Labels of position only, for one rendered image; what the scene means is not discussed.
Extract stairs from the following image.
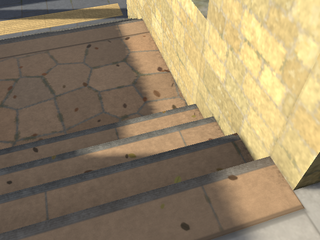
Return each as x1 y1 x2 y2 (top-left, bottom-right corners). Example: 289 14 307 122
0 18 137 42
0 104 254 234

